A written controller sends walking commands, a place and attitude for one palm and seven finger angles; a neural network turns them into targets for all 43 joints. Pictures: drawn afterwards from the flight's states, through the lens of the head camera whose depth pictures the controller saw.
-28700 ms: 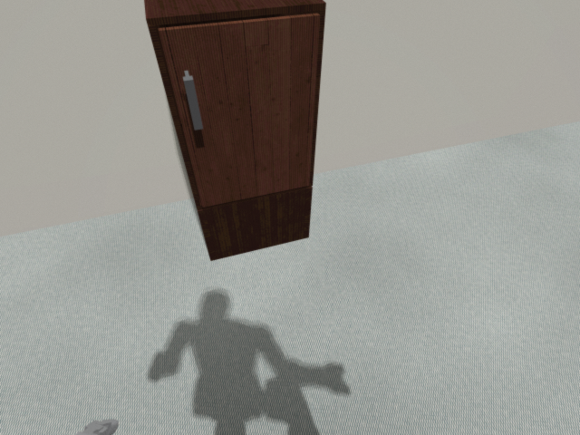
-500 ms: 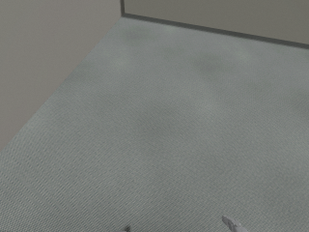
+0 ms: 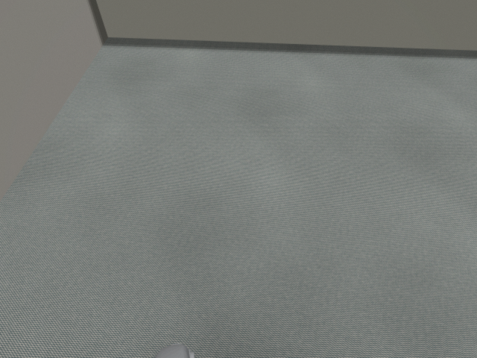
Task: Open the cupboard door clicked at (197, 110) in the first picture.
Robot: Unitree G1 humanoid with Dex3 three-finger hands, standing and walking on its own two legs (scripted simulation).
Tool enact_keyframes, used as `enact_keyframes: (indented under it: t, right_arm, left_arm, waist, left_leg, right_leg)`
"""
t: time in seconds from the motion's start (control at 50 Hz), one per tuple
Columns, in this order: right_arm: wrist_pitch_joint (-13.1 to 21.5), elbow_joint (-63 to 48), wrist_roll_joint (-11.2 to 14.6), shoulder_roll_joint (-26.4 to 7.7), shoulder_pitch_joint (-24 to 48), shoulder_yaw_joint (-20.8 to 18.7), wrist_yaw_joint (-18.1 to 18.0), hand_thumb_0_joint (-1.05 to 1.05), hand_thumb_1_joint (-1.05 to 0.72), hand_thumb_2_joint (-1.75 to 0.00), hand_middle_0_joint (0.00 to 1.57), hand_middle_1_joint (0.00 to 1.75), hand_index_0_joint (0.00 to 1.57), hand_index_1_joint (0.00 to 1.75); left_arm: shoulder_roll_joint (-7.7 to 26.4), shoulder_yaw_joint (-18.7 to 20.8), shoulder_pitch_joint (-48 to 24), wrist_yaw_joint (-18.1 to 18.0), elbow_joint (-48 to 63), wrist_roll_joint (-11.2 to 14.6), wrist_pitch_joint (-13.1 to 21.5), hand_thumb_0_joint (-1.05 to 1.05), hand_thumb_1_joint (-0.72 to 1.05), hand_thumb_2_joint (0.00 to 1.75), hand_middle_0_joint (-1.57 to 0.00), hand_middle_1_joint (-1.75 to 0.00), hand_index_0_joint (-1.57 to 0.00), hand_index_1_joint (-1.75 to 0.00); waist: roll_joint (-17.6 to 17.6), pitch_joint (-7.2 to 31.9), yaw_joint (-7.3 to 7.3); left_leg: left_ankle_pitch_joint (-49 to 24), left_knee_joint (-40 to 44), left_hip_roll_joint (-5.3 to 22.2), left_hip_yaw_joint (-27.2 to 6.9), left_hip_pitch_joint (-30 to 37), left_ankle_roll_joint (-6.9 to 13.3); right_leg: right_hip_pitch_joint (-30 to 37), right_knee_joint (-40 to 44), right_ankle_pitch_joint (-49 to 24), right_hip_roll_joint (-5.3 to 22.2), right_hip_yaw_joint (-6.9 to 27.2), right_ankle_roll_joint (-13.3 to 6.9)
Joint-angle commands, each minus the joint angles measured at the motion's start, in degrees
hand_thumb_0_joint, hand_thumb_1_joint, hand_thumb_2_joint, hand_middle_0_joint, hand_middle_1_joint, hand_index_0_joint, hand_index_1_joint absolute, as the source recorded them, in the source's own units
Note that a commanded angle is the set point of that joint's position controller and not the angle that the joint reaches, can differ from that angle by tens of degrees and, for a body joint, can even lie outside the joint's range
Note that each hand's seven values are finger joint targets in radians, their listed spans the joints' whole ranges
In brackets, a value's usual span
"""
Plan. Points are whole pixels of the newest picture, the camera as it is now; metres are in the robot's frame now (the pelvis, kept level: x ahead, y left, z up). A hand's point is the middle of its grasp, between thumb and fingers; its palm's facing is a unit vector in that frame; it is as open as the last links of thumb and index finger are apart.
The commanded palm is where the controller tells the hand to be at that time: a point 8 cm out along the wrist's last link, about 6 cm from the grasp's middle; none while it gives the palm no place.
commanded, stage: turn to face it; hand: left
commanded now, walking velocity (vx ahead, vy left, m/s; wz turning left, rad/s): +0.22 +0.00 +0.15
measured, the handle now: out of the picture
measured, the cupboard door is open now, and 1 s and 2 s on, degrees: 44 44 44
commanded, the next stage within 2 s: none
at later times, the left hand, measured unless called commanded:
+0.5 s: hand (123, 334) +0.19 +0.23 -0.17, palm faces +0.22 -0.95 -0.23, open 7.3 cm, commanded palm none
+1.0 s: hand out of the picture +0.13 +0.24 -0.18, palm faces +0.51 -0.82 -0.25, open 7.4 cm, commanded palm none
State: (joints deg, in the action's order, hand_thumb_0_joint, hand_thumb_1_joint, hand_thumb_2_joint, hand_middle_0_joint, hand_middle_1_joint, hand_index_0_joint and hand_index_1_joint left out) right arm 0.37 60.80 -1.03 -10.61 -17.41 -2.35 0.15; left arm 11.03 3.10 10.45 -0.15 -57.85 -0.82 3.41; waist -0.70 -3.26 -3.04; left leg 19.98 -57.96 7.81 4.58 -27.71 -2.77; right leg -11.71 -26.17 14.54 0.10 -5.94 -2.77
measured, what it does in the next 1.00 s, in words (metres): walks ahead, turning left: left foot, then right foot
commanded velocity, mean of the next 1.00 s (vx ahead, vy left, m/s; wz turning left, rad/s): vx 0.00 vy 0.00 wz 0.59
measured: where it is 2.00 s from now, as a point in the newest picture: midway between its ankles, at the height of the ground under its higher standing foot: (240, 353)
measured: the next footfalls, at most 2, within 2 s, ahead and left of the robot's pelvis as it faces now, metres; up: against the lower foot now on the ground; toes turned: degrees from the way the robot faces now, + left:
left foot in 0.16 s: +0.22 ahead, +0.14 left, +0.00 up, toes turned +9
right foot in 0.54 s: +0.21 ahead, -0.12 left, +0.00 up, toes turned +11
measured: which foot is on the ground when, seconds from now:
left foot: up 0.00-0.14, down 0.16-0.54, up 0.56-0.84, down 0.86-1.00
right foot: down 0.00-0.18, up 0.20-0.52, down 0.54-0.86, up 0.88-1.00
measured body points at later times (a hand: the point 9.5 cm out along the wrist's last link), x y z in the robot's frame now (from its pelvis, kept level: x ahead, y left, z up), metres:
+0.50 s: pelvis +0.13 +0.02 -0.01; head +0.18 +0.03 +0.44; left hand +0.18 +0.28 -0.15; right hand +0.24 -0.22 -0.16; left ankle +0.18 +0.13 -0.74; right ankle +0.16 -0.13 -0.71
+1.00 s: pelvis +0.18 +0.01 -0.01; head +0.21 +0.06 +0.43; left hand +0.11 +0.28 -0.17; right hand +0.41 -0.16 -0.13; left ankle +0.15 +0.12 -0.74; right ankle +0.22 -0.13 -0.67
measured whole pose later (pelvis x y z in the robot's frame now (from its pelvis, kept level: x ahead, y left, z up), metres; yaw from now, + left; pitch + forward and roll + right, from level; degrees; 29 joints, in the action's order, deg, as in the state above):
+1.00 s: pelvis +0.18 +0.01 -0.01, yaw +31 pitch +0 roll -1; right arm -1.8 50.1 -1.2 -13.8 -6.7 -2.8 0.2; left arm 15.4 3.6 9.5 -0.8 -52.4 -1.0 -3.6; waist -2.4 -6.6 -0.1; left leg 16.0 -35.2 0.3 1.2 -19.7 1.2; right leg -26.8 -64.1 28.8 5.5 -2.9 4.7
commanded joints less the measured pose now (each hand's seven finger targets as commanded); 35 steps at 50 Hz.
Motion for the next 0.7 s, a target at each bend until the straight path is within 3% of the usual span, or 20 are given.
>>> enact_keyframes:
  t: [0.0,0.04,0.08,0.12,0.14,0.16,0.18,0.2,0.24,0.28,0.4,0.44,0.48,0.5,0.52,0.54,0.56,0.6,0.64,0.68]
  right_arm:
    - [1.23,-3.47,-0.09,-1.14,-0.97,-0.41,0.85,0.00,-0.90,-0.90,0.20,0.30,0.20,0.30]
    - [1.69,-4.28,0.07,-1.15,1.47,-0.25,0.88,0.00,-0.90,-0.90,0.20,0.30,0.20,0.30]
    - [2.14,-3.93,0.14,-1.57,0.78,-0.27,0.70,0.00,-0.90,-0.90,0.20,0.30,0.20,0.30]
    - [2.67,-1.46,-0.24,-5.22,-6.50,-0.86,0.35,0.00,-0.90,-0.90,0.20,0.30,0.20,0.30]
    - [2.81,-1.37,-0.86,-10.07,-10.25,-1.82,-0.22,0.00,-0.90,-0.90,0.20,0.30,0.20,0.30]
    - [2.27,-1.45,-0.85,-13.51,-12.24,-2.59,-0.97,0.00,-0.90,-0.90,0.20,0.30,0.20,0.30]
    - [1.43,-2.30,-0.84,-13.89,-10.66,-2.56,-1.27,0.00,-0.90,-0.90,0.20,0.30,0.20,0.30]
    - [1.33,-3.44,-0.80,-12.21,-6.91,-2.33,-1.71,0.00,-0.90,-0.90,0.20,0.30,0.20,0.30]
    - [1.20,-5.28,-0.50,-9.81,-1.78,-1.58,-1.94,0.00,-0.90,-0.90,0.20,0.30,0.20,0.30]
    - [1.10,-6.82,-0.47,-10.00,2.49,-1.76,-1.93,0.00,-0.90,-0.90,0.20,0.30,0.20,0.30]
    - [-0.50,-9.01,-0.79,-12.51,4.65,-3.40,-1.38,0.00,-0.90,-0.90,0.20,0.30,0.20,0.30]
    - [-1.20,-9.84,-0.66,-13.02,6.36,-3.85,-1.19,0.00,-0.90,-0.90,0.20,0.30,0.20,0.30]
    - [-1.78,-11.05,-0.19,-12.44,8.80,-4.17,-0.93,0.00,-0.90,-0.90,0.20,0.30,0.20,0.30]
    - [-2.11,-12.07,0.16,-9.97,9.98,-3.99,-0.63,0.00,-0.90,-0.90,0.20,0.30,0.20,0.30]
    - [-2.05,-13.63,0.41,-6.18,10.84,-3.56,-0.30,0.00,-0.90,-0.90,0.20,0.30,0.20,0.30]
    - [-1.96,-14.13,0.01,-8.79,12.41,-3.97,0.14,0.00,-0.90,-0.90,0.20,0.30,0.20,0.30]
    - [-2.32,-13.71,-0.12,-8.44,10.12,-4.01,0.62,0.00,-0.90,-0.90,0.20,0.30,0.20,0.30]
    - [-3.11,-11.58,-0.23,-7.36,8.85,-3.82,0.97,0.00,-0.90,-0.90,0.20,0.30,0.20,0.30]
    - [-2.83,-12.44,0.16,-6.22,9.99,-3.06,1.22,0.00,-0.90,-0.90,0.20,0.30,0.20,0.30]
    - [-2.39,-13.29,0.46,-5.03,13.13,-2.21,1.44,0.00,-0.90,-0.90,0.20,0.30,0.20,0.30]
  left_arm:
    - [7.78,1.32,4.40,0.29,0.41,-0.14,1.28,0.00,0.90,0.90,-0.20,-0.30,-0.20,-0.30]
    - [7.73,1.32,4.83,0.17,-0.32,-0.15,1.25,0.00,0.90,0.90,-0.20,-0.30,-0.20,-0.30]
    - [7.49,1.10,4.87,-0.21,-1.10,-0.05,0.99,0.00,0.90,0.90,-0.20,-0.30,-0.20,-0.30]
    - [6.36,0.76,5.18,-0.54,-0.44,0.28,0.30,0.00,0.90,0.90,-0.20,-0.30,-0.20,-0.30]
    - [4.70,0.43,7.52,-0.65,0.31,0.59,-0.23,0.00,0.90,0.90,-0.20,-0.30,-0.20,-0.30]
    - [3.35,-0.18,8.56,-0.68,1.17,1.07,-0.46,0.00,0.90,0.90,-0.20,-0.30,-0.20,-0.30]
    - [4.37,-0.38,5.74,-1.04,2.95,0.53,-1.11,0.00,0.90,0.90,-0.20,-0.30,-0.20,-0.30]
    - [4.09,0.11,2.83,-0.85,3.45,0.23,-1.44,0.00,0.90,0.90,-0.20,-0.30,-0.20,-0.30]
    - [4.83,0.70,0.76,-0.67,3.50,0.20,-2.12,0.00,0.90,0.90,-0.20,-0.30,-0.20,-0.30]
    - [3.92,0.90,1.88,-0.25,3.58,0.24,-3.06,0.00,0.90,0.90,-0.20,-0.30,-0.20,-0.30]
    - [3.66,1.51,0.69,-0.51,6.40,0.06,-4.19,0.00,0.90,0.90,-0.20,-0.30,-0.20,-0.30]
    - [4.10,1.70,2.00,-0.62,6.72,0.09,-4.19,0.00,0.90,0.90,-0.20,-0.30,-0.20,-0.30]
    - [5.84,2.29,5.74,-0.82,6.32,0.00,-3.92,0.00,0.90,0.90,-0.20,-0.30,-0.20,-0.30]
    - [8.94,3.05,7.75,-1.28,6.39,-0.51,-3.67,0.00,0.90,0.90,-0.20,-0.30,-0.20,-0.30]
    - [14.19,4.15,8.45,-1.64,7.15,-1.33,-3.41,0.00,0.90,0.90,-0.20,-0.30,-0.20,-0.30]
    - [14.91,3.51,5.52,-1.77,8.58,-0.85,-3.45,0.00,0.90,0.90,-0.20,-0.30,-0.20,-0.30]
    - [12.95,2.68,0.11,-1.63,9.86,-0.63,-3.50,0.00,0.90,0.90,-0.20,-0.30,-0.20,-0.30]
    - [9.91,2.23,-2.69,-1.84,10.76,-0.54,-3.12,0.00,0.90,0.90,-0.20,-0.30,-0.20,-0.30]
    - [9.18,1.76,-0.23,-1.65,9.93,-0.54,-2.57,0.00,0.90,0.90,-0.20,-0.30,-0.20,-0.30]
    - [10.48,2.12,4.12,-1.69,8.63,-0.77,-2.40,0.00,0.90,0.90,-0.20,-0.30,-0.20,-0.30]
  waist:
    - [-4.91,0.77,1.28]
    - [-5.27,0.59,2.10]
    - [-5.46,1.16,1.34]
    - [1.75,5.32,-1.33]
    - [11.82,8.84,-1.99]
    - [19.53,11.76,-2.44]
    - [13.98,8.90,-2.18]
    - [12.24,4.96,-0.77]
    - [12.11,3.57,0.98]
    - [8.78,4.71,2.83]
    - [7.48,8.26,2.24]
    - [9.28,7.59,2.90]
    - [7.71,6.95,5.12]
    - [0.17,6.09,6.41]
    - [-17.13,4.70,7.63]
    - [-16.41,2.77,7.05]
    - [-10.11,2.05,3.40]
    - [-11.41,2.24,1.71]
    - [-12.01,2.73,2.64]
    - [-10.51,4.26,4.90]
  left_leg:
    - [-6.52,11.65,-0.29,1.05,0.95,-0.51]
    - [-8.16,17.46,-1.73,1.64,2.36,-0.08]
    - [-12.42,24.03,-3.30,1.80,6.88,0.71]
    - [-25.33,29.02,-3.11,-0.79,19.48,2.40]
    - [-36.27,30.27,5.94,-13.31,27.09,7.58]
    - [-45.62,34.43,15.93,-26.76,30.66,15.32]
    - [-36.33,36.51,16.31,-28.32,25.07,17.27]
    - [-34.96,38.29,15.26,-28.77,21.06,16.88]
    - [-31.28,39.16,11.87,-23.96,13.02,14.22]
    - [-25.91,39.60,8.34,-18.40,10.06,12.15]
    - [-11.52,40.37,6.06,-21.36,9.85,11.85]
    - [-8.88,39.22,4.53,-22.19,7.46,11.09]
    - [-3.83,36.47,1.25,-20.73,0.69,8.39]
    - [2.55,29.94,-3.36,-17.17,-6.73,5.39]
    - [10.39,14.56,-11.17,-5.95,-14.15,0.73]
    - [13.96,-0.31,-8.90,-5.87,-11.41,0.90]
    - [9.65,-6.75,-7.54,-7.00,-9.06,1.02]
    - [5.42,-10.74,-5.51,-4.74,-8.21,-0.42]
    - [5.92,-3.43,-5.49,-2.00,-7.65,-1.34]
    - [6.13,7.23,-6.23,0.92,-5.98,-1.37]
  right_leg:
    - [0.38,13.33,-15.92,13.80,7.33,-7.18]
    - [2.81,11.06,-19.84,13.68,5.80,-6.10]
    - [4.25,6.92,-22.58,12.74,2.99,-3.71]
    - [0.98,-5.33,-19.55,9.58,-1.31,-0.01]
    - [-7.37,-17.24,-5.21,4.62,-3.66,3.11]
    - [-13.66,-32.09,23.04,-0.20,-2.57,4.69]
    - [-14.05,-38.86,24.27,0.79,3.18,3.91]
    - [-18.77,-41.60,20.32,2.60,4.28,4.48]
    - [-16.58,-41.00,15.71,4.81,6.37,5.46]
    - [-12.85,-35.40,12.21,3.99,5.58,5.95]
    - [-8.89,-21.81,10.87,1.49,4.17,6.07]
    - [-4.43,-14.91,8.40,0.32,3.35,5.90]
    - [4.80,-3.12,2.09,0.36,3.24,5.40]
    - [10.16,6.23,7.57,7.34,10.29,3.25]
    - [10.60,15.12,13.41,22.73,27.06,-2.61]
    - [1.80,16.62,8.46,29.32,29.31,-6.27]
    - [-1.94,15.02,5.24,25.77,22.24,-6.64]
    - [-0.40,9.62,-8.66,19.79,12.28,-4.33]
    - [5.38,4.93,-28.40,18.10,5.04,-3.33]
    - [12.33,0.67,-41.38,17.91,2.92,-2.35]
